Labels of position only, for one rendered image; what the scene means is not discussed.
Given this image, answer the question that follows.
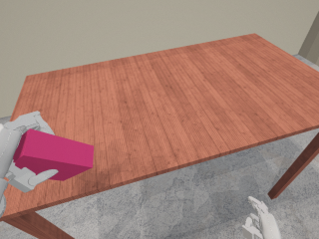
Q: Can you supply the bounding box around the robot right hand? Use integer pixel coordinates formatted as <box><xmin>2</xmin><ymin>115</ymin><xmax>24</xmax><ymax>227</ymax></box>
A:
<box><xmin>242</xmin><ymin>196</ymin><xmax>282</xmax><ymax>239</ymax></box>

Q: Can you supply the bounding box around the table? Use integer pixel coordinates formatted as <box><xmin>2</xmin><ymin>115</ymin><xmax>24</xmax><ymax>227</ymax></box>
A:
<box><xmin>0</xmin><ymin>33</ymin><xmax>319</xmax><ymax>239</ymax></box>

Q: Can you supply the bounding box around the sponge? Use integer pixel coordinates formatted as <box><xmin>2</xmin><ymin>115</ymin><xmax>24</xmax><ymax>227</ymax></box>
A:
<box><xmin>13</xmin><ymin>128</ymin><xmax>94</xmax><ymax>181</ymax></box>

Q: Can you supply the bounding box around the robot left hand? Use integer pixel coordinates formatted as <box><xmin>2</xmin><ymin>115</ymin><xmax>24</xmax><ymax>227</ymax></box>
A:
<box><xmin>0</xmin><ymin>111</ymin><xmax>59</xmax><ymax>193</ymax></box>

